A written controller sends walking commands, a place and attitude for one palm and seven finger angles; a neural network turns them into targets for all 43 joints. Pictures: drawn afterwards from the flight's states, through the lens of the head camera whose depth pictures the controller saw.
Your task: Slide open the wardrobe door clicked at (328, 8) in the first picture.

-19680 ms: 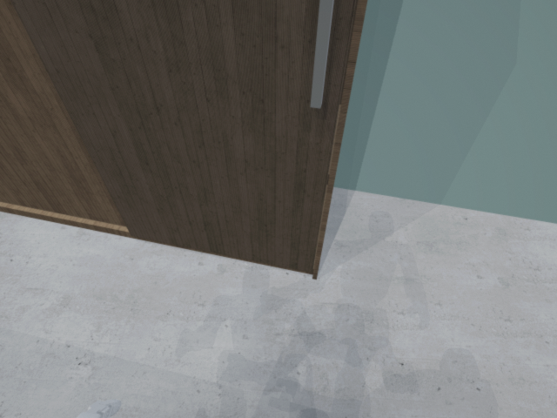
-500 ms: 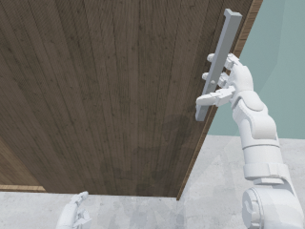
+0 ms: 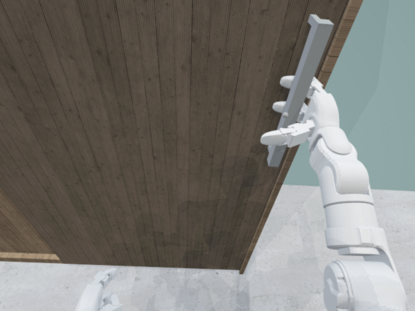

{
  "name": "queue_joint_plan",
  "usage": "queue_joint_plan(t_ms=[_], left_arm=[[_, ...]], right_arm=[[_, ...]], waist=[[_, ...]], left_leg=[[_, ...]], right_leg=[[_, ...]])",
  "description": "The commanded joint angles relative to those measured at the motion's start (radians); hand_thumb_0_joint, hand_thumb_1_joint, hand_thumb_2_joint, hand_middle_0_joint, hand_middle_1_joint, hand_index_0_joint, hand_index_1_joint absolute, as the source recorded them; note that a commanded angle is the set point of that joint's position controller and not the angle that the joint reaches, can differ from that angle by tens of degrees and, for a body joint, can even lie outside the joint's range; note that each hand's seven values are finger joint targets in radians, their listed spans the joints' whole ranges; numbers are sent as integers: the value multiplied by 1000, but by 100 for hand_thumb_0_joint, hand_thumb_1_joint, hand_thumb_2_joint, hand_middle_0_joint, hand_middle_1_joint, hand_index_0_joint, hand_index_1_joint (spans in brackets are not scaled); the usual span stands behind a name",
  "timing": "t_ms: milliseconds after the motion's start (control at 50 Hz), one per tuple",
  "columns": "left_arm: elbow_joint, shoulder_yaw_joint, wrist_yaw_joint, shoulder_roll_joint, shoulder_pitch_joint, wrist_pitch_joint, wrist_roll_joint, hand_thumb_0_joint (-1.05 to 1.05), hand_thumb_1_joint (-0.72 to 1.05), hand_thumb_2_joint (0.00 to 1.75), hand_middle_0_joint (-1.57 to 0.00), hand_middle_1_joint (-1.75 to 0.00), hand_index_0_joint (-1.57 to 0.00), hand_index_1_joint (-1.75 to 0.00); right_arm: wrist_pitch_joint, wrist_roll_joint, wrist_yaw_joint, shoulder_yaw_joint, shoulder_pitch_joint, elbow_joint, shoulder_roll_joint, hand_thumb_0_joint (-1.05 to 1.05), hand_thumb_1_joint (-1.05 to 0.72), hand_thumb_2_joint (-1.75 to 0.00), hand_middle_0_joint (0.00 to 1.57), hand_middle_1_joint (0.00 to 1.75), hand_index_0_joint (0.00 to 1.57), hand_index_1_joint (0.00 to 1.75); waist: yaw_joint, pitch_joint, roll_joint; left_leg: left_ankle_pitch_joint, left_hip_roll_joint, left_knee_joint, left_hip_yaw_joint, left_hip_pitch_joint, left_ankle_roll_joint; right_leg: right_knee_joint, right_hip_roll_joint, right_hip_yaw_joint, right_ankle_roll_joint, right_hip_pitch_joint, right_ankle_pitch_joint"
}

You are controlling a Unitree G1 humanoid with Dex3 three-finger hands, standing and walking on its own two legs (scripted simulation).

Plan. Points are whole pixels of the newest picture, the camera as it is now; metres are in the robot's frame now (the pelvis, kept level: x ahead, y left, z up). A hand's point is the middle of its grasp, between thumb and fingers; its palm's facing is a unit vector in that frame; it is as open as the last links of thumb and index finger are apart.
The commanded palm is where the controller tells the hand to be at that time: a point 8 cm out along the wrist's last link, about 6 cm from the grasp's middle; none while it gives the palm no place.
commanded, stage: slide the fingers in behind the handle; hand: right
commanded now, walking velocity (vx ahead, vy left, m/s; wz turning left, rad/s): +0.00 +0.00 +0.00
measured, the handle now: (290, 102) +0.46 -0.13 +0.21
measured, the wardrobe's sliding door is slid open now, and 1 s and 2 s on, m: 0.00 0.00 0.00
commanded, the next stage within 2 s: grip the handle and tug to test in 0.64 s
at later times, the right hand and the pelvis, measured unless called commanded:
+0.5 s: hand (284, 115) +0.40 -0.11 +0.22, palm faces -0.01 +1.00 -0.03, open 14.3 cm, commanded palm +0.38 -0.14 +0.22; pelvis +0.00 -0.01 +0.00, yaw -1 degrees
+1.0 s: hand (285, 116) +0.40 -0.11 +0.22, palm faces +0.00 +1.00 -0.04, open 13.0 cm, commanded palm +0.37 -0.14 +0.22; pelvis +0.01 +0.00 +0.00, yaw +0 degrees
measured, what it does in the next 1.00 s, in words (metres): stands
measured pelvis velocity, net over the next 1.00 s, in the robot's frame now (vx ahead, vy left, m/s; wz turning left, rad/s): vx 0.01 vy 0.00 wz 0.00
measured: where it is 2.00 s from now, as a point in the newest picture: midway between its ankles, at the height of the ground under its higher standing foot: outside the picture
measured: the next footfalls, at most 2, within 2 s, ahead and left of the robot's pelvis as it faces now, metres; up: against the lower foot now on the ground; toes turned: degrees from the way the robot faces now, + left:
none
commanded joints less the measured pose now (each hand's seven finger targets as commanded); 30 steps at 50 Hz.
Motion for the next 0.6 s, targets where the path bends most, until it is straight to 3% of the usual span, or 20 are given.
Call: queue_joint_plan(t_ms=[0, 80, 100, 140, 160, 240, 300, 360, 440, 560, 580], left_arm=[[-152, 34, 8, 97, -131, -60, 7, 0, 90, 90, -20, -30, -20, -30], [-151, 30, 4, 90, -135, -61, 9, 0, 90, 90, -20, -30, -20, -30], [-152, 32, 3, 95, -132, -61, 11, 0, 90, 90, -20, -30, -20, -30], [-154, 30, 3, 90, -140, -61, 9, 0, 90, 90, -20, -30, -20, -30], [-152, 27, 2, 86, -137, -62, 11, 0, 90, 90, -20, -30, -20, -30], [-155, 28, 0, 85, -141, -62, 12, 0, 90, 90, -20, -30, -20, -30], [-152, 30, 0, 93, -141, -55, 16, 0, 90, 90, -20, -30, -20, -30], [-160, 26, -3, 83, -149, -57, 13, 0, 90, 90, -20, -30, -20, -30], [-150, 25, 1, 87, -147, -51, 12, 0, 90, 90, -20, -30, -20, -30], [-155, 24, -3, 81, -148, -51, 15, 0, 90, 90, -20, -30, -20, -30], [-152, 25, -3, 82, -144, -51, 15, 0, 90, 90, -20, -30, -20, -30]], right_arm=[[-80, 15, 23, 32, -523, -256, -63, 0, 50, -30, 30, 120, 30, 120], [-79, 17, 23, 45, -532, -262, -43, 0, 50, -30, 30, 120, 30, 120], [-83, 20, 22, 43, -515, -260, -44, 0, 50, -30, 30, 120, 30, 120], [-82, 16, 20, 58, -538, -276, -31, 0, 50, -30, 30, 120, 30, 120], [-80, 16, 19, 79, -550, -268, -3, 0, 50, -30, 30, 120, 30, 120], [-82, 16, 15, 78, -545, -285, -5, 0, 50, -30, 30, 120, 30, 120], [-78, 17, 17, 40, -505, -273, -48, 0, 50, -30, 30, 120, 30, 120], [-81, 18, 22, 80, -520, -306, -1, 0, 50, -30, 30, 120, 30, 120], [-68, 18, 16, 67, -534, -268, -16, 0, 50, -30, 30, 120, 30, 120], [-69, 13, 10, 79, -530, -303, -1, 0, 50, -30, 30, 120, 30, 120], [-69, 11, 9, 83, -541, -299, 1, 0, 50, -30, 30, 120, 30, 120]], waist=[[23, -278, 70], [24, -287, 65], [21, -290, 87], [24, -291, 50], [30, -281, 60], [24, -298, 54], [13, -308, 79], [19, -313, 68], [26, -272, 72], [18, -313, 32], [24, -317, 51]], left_leg=[[358, -25, -33, -3, 28, 16], [377, -24, -23, -1, 33, 18], [380, -25, -25, 1, 40, 17], [373, -22, -18, 0, 33, 19], [377, -24, -16, 4, 23, 20], [387, -23, -12, 3, 28, 21], [408, -25, -11, 3, 49, 21], [424, -23, 0, 7, 48, 23], [374, -24, -13, 7, 22, 21], [403, -23, 0, 8, 36, 27], [406, -24, 0, 10, 39, 26]], right_leg=[[-5, 35, 2, -58, 158, 313], [0, 39, 4, -56, 157, 322], [-1, 37, 6, -57, 158, 331], [1, 37, 7, -54, 161, 328], [3, 37, 12, -54, 164, 335], [8, 37, 14, -54, 174, 351], [7, 37, 11, -54, 169, 369], [11, 36, 15, -51, 174, 386], [5, 33, 17, -50, 159, 343], [14, 36, 18, -46, 180, 386], [13, 35, 20, -45, 179, 388]])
